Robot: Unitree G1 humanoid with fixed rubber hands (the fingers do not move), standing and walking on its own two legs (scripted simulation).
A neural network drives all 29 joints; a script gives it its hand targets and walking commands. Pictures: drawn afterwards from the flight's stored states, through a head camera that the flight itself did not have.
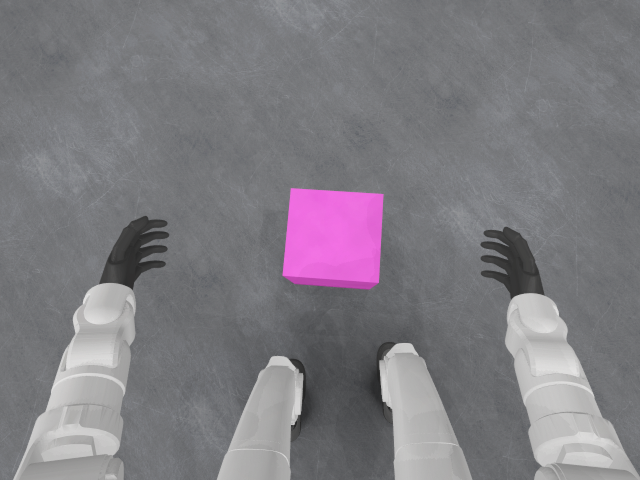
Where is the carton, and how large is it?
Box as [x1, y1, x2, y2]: [283, 188, 382, 289]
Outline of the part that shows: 291,188 283,275 294,283 367,289 378,282 382,194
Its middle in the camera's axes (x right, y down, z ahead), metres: +0.03 +0.00 +0.97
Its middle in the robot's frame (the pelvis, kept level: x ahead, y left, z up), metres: +0.45 -0.01 -0.57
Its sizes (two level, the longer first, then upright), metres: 0.210 0.200 0.250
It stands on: the floor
